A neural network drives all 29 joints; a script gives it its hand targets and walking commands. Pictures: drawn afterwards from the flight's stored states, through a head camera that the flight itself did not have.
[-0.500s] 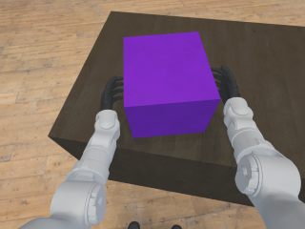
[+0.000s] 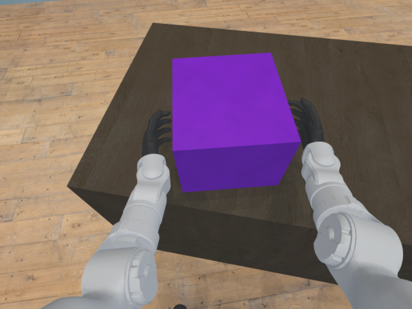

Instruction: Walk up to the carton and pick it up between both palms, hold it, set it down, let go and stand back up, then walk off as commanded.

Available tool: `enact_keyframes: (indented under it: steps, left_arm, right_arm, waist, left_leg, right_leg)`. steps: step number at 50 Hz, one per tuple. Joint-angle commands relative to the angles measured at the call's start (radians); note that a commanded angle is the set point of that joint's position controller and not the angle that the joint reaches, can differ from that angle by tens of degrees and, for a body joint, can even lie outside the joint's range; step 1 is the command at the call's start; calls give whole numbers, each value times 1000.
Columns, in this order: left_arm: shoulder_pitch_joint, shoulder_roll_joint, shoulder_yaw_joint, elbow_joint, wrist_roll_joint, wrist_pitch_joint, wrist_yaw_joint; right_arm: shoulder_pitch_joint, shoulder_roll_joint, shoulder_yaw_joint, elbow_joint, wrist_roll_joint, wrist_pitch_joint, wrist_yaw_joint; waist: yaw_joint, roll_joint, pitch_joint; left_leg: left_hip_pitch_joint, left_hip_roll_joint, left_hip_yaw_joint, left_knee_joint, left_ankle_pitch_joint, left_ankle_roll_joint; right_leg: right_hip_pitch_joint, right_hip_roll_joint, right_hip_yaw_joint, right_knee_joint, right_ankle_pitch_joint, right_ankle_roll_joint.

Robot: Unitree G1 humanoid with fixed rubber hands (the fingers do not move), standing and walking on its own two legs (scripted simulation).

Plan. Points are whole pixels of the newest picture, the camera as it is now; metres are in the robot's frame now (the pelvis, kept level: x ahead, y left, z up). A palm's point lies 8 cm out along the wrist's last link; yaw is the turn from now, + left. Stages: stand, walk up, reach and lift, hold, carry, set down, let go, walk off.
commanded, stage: reach and lift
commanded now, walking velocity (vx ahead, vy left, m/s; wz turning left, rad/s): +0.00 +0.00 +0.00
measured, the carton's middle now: (226, 123) +0.52 +0.04 +0.00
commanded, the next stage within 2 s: none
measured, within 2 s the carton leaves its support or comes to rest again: leaves its support in 0.80 s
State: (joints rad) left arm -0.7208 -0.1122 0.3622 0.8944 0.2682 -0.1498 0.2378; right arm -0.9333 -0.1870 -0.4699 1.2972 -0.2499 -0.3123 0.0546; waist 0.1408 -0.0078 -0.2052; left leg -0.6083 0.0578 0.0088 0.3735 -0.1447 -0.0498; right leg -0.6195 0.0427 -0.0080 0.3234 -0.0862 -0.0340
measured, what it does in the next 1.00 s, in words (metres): stands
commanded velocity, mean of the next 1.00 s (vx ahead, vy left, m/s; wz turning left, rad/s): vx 0.00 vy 0.00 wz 0.00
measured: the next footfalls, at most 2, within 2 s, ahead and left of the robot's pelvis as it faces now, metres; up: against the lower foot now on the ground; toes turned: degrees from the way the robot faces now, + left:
none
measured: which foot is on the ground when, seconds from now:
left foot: down 0.00-1.00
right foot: down 0.00-1.00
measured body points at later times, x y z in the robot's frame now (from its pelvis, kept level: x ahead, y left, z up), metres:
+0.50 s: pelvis +0.00 +0.00 +0.00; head +0.08 +0.00 +0.44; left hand +0.40 +0.19 +0.04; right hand +0.47 -0.13 +0.05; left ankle -0.01 +0.14 -0.74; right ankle +0.01 -0.10 -0.74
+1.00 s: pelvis -0.01 +0.00 +0.01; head +0.01 +0.00 +0.45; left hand +0.36 +0.19 +0.07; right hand +0.42 -0.13 +0.06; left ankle -0.01 +0.14 -0.74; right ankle +0.01 -0.10 -0.74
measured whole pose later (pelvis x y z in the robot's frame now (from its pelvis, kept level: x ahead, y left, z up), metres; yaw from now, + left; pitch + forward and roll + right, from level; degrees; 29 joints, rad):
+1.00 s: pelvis -0.01 +0.00 +0.01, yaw +0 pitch +12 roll -1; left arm -0.66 -0.12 0.38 0.89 0.23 -0.08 0.22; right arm -0.78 -0.11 -0.43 1.24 -0.28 -0.27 -0.05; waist 0.13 -0.01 -0.19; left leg -0.44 0.06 0.01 0.37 -0.15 -0.05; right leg -0.44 0.04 -0.01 0.31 -0.09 -0.03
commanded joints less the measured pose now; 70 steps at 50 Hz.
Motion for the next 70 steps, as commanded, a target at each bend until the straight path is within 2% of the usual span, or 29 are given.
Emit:
enact_keyframes:
  steps: [1,6,7,8,14,16,17,27,29,30,31,34,35,38,39,41,42,44,45,46,48,49,54,56,58,60,64,67,70]
  left_arm:
    - [-471,-503,-151,-135,55,-60,-144]
    - [-469,-487,-146,-111,60,-59,-151]
    - [-461,-470,-129,-103,68,-51,-153]
    - [-469,-482,-155,-122,50,-53,-145]
    - [-487,-480,-143,-123,72,-39,-142]
    - [-486,-487,-167,-148,55,-40,-132]
    - [-480,-495,-171,-128,41,-44,-140]
    - [-461,-528,-242,-152,19,-52,-152]
    - [-476,-513,-231,-144,18,-61,-158]
    - [-510,-518,-255,-152,8,-54,-156]
    - [-539,-544,-271,-164,-6,-67,-157]
    - [-523,-543,-292,-171,-6,-63,-159]
    - [-518,-529,-275,-156,3,-70,-164]
    - [-467,-518,-292,-129,-6,-48,-174]
    - [-505,-543,-331,-169,-34,-52,-177]
    - [-518,-524,-300,-127,-18,-42,-180]
    - [-515,-522,-321,-137,-23,-30,-183]
    - [-545,-519,-303,-117,-21,-17,-193]
    - [-579,-545,-321,-143,-31,-14,-181]
    - [-539,-495,-271,-94,-8,-2,-197]
    - [-583,-502,-286,-100,-1,17,-193]
    - [-598,-519,-315,-151,-13,22,-195]
    - [-549,-465,-277,-89,3,83,-215]
    - [-633,-481,-255,-104,15,102,-217]
    - [-687,-511,-278,-164,-6,112,-206]
    - [-645,-460,-253,-118,-11,129,-222]
    - [-669,-472,-274,-178,-11,142,-225]
    - [-715,-494,-312,-221,-33,165,-229]
    - [-723,-497,-345,-263,-58,188,-232]
  right_arm:
    - [-459,400,116,-78,-133,-76,140]
    - [-440,410,112,-70,-137,-66,143]
    - [-447,400,116,-50,-143,-56,147]
    - [-443,397,102,-62,-143,-60,145]
    - [-437,394,92,-47,-132,-48,147]
    - [-476,404,106,-108,-124,-50,153]
    - [-481,417,126,-103,-134,-59,146]
    - [-421,443,211,-78,-104,-75,123]
    - [-429,473,225,-118,-103,-75,114]
    - [-402,467,194,-56,-104,-61,113]
    - [-467,470,214,-111,-106,-92,108]
    - [-439,491,235,-106,-92,-85,95]
    - [-455,496,252,-129,-85,-88,93]
    - [-411,503,258,-113,-77,-71,76]
    - [-457,499,274,-187,-73,-81,74]
    - [-476,516,277,-184,-71,-67,67]
    - [-435,517,270,-176,-67,-56,60]
    - [-476,547,277,-217,-65,-35,56]
    - [-525,518,261,-236,-58,-41,67]
    - [-525,550,276,-263,-61,-32,54]
    - [-501,563,269,-234,-49,-4,62]
    - [-508,573,280,-247,-47,2,62]
    - [-469,585,278,-255,-19,62,62]
    - [-536,572,233,-259,-26,67,80]
    - [-573,563,227,-270,-15,64,97]
    - [-550,594,256,-306,-4,88,89]
    - [-537,626,289,-298,25,100,95]
    - [-535,597,286,-285,44,113,89]
    - [-541,616,322,-312,73,134,84]
  waist:
    - [-36,-55,-615]
    - [-44,-54,-567]
    - [-24,-72,-532]
    - [-58,-58,-556]
    - [-49,-25,-515]
    - [-24,-29,-566]
    - [-40,-70,-576]
    - [-65,-43,-616]
    - [-47,-57,-619]
    - [-77,-12,-607]
    - [-73,-45,-679]
    - [-95,-17,-656]
    - [-73,-31,-658]
    - [-92,-20,-584]
    - [-108,-35,-660]
    - [-91,-48,-593]
    - [-117,-36,-583]
    - [-115,-61,-527]
    - [-121,-22,-565]
    - [-108,-77,-532]
    - [-109,-30,-504]
    - [-116,-33,-511]
    - [-122,-63,-337]
    - [-126,-27,-290]
    - [-123,-26,-341]
    - [-112,-96,-288]
    - [-111,-87,-322]
    - [-149,-39,-321]
    - [-147,-61,-324]
  left_leg:
    - [452,-19,106,68,518,-15]
    - [418,-19,112,34,436,-6]
    - [414,-19,117,25,401,-1]
    - [440,-16,111,33,425,-8]
    - [476,-14,103,28,423,-12]
    - [479,-15,109,31,413,-12]
    - [454,-16,101,36,423,-6]
    - [486,-14,74,65,551,-27]
    - [477,-26,92,60,509,-21]
    - [473,-22,83,54,514,-31]
    - [475,-25,86,69,521,-30]
    - [525,-20,70,81,571,-40]
    - [509,-25,76,80,558,-36]
    - [514,-36,68,63,506,-37]
    - [533,-31,72,84,531,-45]
    - [475,-42,76,47,423,-28]
    - [499,-41,70,46,429,-32]
    - [471,-46,74,25,317,-21]
    - [486,-39,65,11,336,-25]
    - [443,-50,77,24,281,-7]
    - [457,-52,81,7,245,-12]
    - [472,-51,63,-3,247,-17]
    - [439,-66,65,-47,129,0]
    - [428,-59,67,-79,56,6]
    - [463,-50,70,-83,61,5]
    - [429,-66,79,-90,29,25]
    - [445,-69,80,-88,69,21]
    - [483,-67,62,-85,95,7]
    - [512,-73,66,-77,120,11]
  right_leg:
    - [354,20,-104,31,367,20]
    - [402,8,-107,26,335,25]
    - [400,9,-101,18,292,24]
    - [365,14,-112,19,279,19]
    - [345,18,-109,-7,229,6]
    - [342,21,-107,3,220,5]
    - [369,20,-92,2,292,5]
    - [409,15,-101,36,434,24]
    - [443,14,-94,33,428,28]
    - [438,12,-97,33,402,17]
    - [453,14,-104,43,432,21]
    - [430,15,-101,42,437,22]
    - [468,11,-86,44,472,20]
    - [457,12,-89,26,405,26]
    - [460,18,-98,34,431,21]
    - [507,10,-85,25,393,22]
    - [489,10,-94,17,369,26]
    - [533,3,-86,2,320,29]
    - [500,8,-95,6,294,25]
    - [554,-5,-72,15,327,31]
    - [539,-1,-78,5,261,27]
    - [561,-4,-77,1,269,29]
    - [614,-18,-64,-22,201,38]
    - [606,-20,-69,-34,108,31]
    - [562,-11,-80,-42,60,29]
    - [621,-29,-57,-46,95,46]
    - [661,-25,-60,-29,162,51]
    - [659,-23,-67,-34,173,45]
    - [645,-14,-72,-40,169,50]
